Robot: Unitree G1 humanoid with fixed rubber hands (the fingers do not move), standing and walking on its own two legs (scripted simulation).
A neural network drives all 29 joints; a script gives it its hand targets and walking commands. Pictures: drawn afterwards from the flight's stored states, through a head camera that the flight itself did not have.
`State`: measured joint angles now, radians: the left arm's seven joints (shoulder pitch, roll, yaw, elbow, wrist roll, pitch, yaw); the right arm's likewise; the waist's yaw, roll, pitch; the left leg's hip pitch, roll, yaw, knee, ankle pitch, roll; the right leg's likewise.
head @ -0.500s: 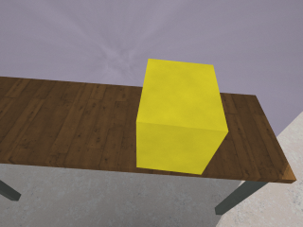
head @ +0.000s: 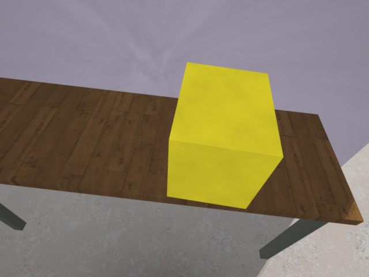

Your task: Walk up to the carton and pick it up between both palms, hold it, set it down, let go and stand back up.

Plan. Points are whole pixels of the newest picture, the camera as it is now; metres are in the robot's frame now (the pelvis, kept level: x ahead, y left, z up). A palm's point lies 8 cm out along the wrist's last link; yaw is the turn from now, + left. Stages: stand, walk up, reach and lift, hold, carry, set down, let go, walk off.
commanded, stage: reach and lift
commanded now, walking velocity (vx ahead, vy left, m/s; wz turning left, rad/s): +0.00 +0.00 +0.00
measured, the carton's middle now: (216, 135) +0.47 -0.09 +0.01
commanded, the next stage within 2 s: none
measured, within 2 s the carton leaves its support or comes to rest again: neither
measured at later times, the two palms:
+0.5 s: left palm (73, 275) +0.15 +0.23 -0.10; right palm out of the picture +0.14 -0.25 -0.09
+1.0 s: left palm (74, 263) +0.16 +0.23 -0.07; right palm (291, 273) +0.15 -0.23 -0.05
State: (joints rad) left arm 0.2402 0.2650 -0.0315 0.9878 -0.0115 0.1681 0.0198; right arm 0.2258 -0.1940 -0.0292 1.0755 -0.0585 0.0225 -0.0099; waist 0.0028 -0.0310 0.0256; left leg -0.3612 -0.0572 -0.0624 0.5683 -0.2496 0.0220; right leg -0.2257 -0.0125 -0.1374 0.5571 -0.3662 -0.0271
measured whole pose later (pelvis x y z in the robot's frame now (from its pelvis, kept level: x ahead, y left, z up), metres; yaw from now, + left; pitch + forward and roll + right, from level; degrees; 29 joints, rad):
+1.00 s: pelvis +0.00 +0.01 +0.01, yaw -5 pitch -2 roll +0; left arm 0.23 0.23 -0.01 0.45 -0.07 0.17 0.03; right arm 0.19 -0.16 -0.05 0.62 0.04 -0.10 0.07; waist 0.04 -0.05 0.05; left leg -0.20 0.01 0.09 0.38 -0.14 0.03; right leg -0.11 0.02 -0.05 0.39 -0.24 -0.03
